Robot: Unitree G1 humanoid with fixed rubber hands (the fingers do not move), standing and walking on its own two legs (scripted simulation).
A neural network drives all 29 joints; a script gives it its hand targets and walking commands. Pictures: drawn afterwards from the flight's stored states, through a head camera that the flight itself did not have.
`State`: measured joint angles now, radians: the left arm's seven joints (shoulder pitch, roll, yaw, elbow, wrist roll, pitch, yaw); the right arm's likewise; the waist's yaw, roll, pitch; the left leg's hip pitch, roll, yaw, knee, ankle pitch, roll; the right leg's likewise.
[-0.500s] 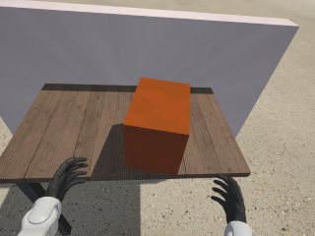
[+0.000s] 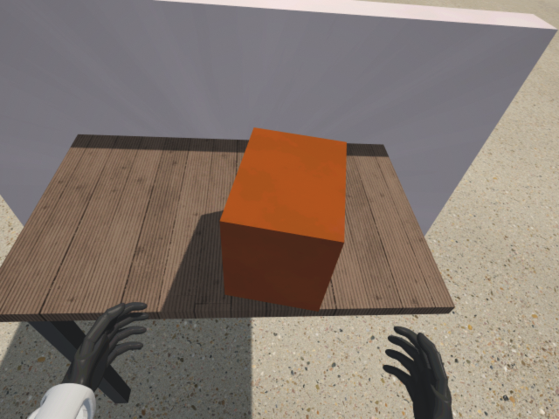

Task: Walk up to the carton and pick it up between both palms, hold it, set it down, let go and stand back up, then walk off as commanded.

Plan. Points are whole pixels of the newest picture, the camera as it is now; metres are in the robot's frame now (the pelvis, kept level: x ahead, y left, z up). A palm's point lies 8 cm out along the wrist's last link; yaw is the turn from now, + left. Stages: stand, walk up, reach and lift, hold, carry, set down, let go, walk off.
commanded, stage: set down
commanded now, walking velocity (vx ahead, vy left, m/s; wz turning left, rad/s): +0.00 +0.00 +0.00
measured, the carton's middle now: (285, 218) +0.47 -0.01 +0.02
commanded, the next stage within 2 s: let go in 1.48 s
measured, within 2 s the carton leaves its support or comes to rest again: neither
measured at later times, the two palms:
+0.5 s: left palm (94, 385) +0.20 +0.24 -0.01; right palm (431, 404) +0.17 -0.19 +0.00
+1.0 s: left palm (106, 414) +0.18 +0.23 -0.05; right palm (435, 410) +0.17 -0.21 -0.04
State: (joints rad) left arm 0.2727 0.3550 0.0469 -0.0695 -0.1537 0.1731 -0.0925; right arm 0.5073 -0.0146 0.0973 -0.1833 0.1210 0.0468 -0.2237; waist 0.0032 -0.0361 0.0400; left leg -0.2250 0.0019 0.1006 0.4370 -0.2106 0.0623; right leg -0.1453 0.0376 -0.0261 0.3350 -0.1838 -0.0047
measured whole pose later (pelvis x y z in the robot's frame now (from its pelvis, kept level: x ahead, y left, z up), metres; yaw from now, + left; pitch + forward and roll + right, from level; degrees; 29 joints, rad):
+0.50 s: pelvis +0.01 +0.00 +0.00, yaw +0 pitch +0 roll -2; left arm 0.30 0.33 0.05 0.04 -0.15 0.15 -0.09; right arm 0.46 -0.06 0.05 -0.02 0.12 -0.01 -0.13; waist 0.00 -0.01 0.05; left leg -0.22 0.00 0.10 0.42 -0.21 0.06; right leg -0.14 0.04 -0.03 0.32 -0.19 -0.01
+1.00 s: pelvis +0.01 -0.01 +0.00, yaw +0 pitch +1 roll -1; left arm 0.30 0.27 0.02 0.24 -0.13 0.11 -0.05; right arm 0.32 -0.12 0.00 0.33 0.12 -0.12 -0.03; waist 0.00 -0.01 0.05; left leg -0.21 0.00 0.10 0.40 -0.21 0.05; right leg -0.14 0.04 -0.03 0.32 -0.19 -0.02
